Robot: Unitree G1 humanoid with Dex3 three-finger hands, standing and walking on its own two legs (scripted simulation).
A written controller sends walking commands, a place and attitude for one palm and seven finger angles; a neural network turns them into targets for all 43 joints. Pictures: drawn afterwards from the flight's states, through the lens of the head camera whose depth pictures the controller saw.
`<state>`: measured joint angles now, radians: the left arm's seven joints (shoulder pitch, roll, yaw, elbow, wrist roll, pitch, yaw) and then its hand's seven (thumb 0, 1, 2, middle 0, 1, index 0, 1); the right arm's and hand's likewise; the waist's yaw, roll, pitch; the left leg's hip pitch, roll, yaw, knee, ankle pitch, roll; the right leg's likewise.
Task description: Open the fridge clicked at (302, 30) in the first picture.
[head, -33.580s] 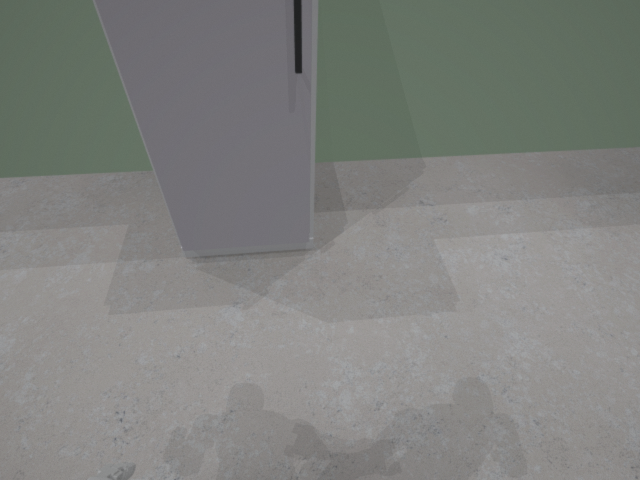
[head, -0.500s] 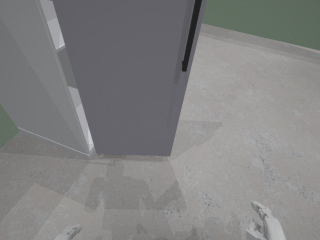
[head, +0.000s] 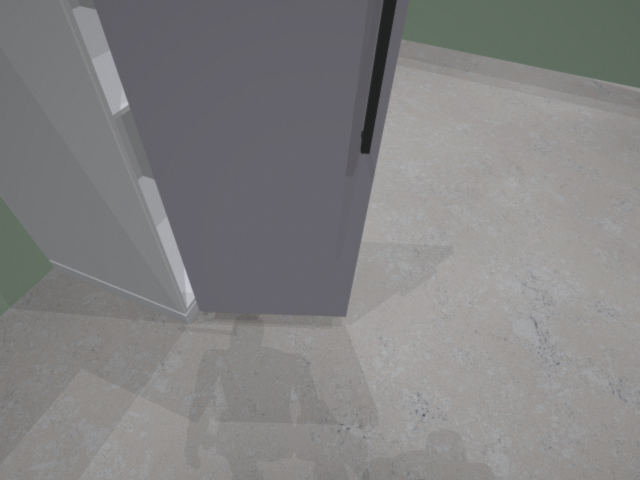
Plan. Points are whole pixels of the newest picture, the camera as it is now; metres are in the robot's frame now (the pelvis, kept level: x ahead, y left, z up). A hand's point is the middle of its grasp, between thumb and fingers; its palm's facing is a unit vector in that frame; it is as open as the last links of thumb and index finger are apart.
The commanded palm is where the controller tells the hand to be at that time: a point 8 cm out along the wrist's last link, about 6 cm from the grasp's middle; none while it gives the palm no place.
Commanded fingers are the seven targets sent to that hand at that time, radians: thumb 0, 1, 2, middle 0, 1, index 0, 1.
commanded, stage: let the arm hang, fingers relaxed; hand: right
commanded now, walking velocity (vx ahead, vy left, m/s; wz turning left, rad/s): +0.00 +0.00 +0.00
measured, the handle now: (384, 21) +0.71 -0.04 +0.26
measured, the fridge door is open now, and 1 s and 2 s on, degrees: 69 69 69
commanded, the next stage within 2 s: look to check the result in 0.40 s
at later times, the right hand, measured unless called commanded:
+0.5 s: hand out of the picture -0.02 -0.17 -0.18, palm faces +0.02 +0.99 -0.16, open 7.4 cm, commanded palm none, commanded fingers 0.00 -0.90 -0.90 0.20 0.30 0.20 0.30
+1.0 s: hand out of the picture -0.02 -0.19 -0.18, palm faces +0.01 +0.99 -0.16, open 7.4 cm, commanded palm none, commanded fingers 0.00 -0.90 -0.90 0.20 0.30 0.20 0.30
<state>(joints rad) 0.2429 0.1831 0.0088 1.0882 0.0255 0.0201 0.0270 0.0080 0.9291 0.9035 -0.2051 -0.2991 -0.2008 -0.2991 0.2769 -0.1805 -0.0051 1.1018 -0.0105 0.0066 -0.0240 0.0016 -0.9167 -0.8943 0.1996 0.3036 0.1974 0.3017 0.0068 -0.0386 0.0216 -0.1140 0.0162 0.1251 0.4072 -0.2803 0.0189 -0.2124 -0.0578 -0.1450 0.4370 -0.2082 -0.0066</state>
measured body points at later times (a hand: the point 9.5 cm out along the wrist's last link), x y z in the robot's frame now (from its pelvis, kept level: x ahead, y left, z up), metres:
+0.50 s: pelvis +0.00 -0.02 +0.00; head +0.01 -0.02 +0.45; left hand -0.02 +0.19 -0.16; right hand -0.02 -0.23 -0.16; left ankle -0.04 +0.10 -0.74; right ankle +0.02 -0.11 -0.74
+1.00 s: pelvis +0.00 -0.03 +0.00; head +0.01 -0.03 +0.45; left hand -0.03 +0.18 -0.16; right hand -0.02 -0.24 -0.16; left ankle -0.04 +0.10 -0.74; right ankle +0.02 -0.11 -0.74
